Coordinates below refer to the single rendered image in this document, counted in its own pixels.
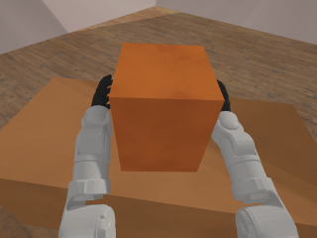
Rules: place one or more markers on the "left robot hand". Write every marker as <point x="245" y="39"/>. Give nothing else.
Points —
<point x="100" y="97"/>

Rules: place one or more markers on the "right robot upper arm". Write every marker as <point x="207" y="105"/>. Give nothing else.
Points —
<point x="264" y="221"/>

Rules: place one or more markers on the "carton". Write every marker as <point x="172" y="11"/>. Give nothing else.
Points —
<point x="165" y="101"/>

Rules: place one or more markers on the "robot left forearm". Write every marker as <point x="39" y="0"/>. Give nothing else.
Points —
<point x="90" y="179"/>

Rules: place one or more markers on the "robot right forearm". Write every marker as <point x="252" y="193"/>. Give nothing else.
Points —
<point x="249" y="182"/>

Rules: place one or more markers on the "pedestal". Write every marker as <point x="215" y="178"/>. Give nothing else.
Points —
<point x="37" y="150"/>

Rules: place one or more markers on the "right robot hand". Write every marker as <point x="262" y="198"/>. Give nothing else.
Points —
<point x="227" y="103"/>

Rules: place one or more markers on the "left robot upper arm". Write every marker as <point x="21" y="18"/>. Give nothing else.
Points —
<point x="88" y="221"/>

